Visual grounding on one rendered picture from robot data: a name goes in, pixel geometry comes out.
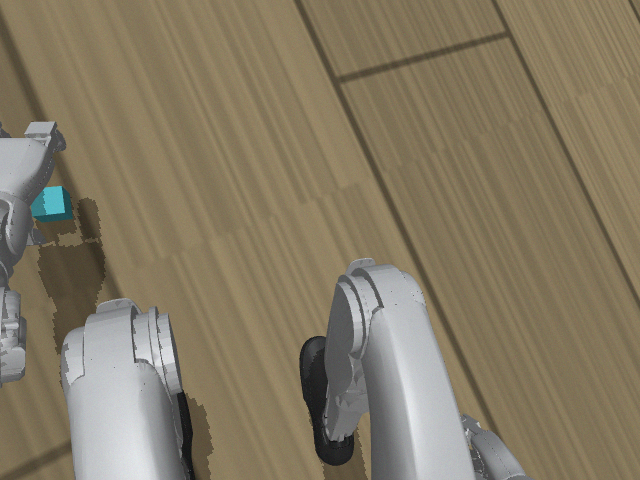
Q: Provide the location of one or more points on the left robot hand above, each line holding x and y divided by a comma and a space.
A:
26, 165

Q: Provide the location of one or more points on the right robot foot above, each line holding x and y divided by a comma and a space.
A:
314, 386

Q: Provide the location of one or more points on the left robot arm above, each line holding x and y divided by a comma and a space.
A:
15, 219

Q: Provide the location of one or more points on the cube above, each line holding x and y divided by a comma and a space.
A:
52, 204

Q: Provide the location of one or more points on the left robot foot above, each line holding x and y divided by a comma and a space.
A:
187, 436

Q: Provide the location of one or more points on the right robot hand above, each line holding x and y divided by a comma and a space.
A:
492, 460

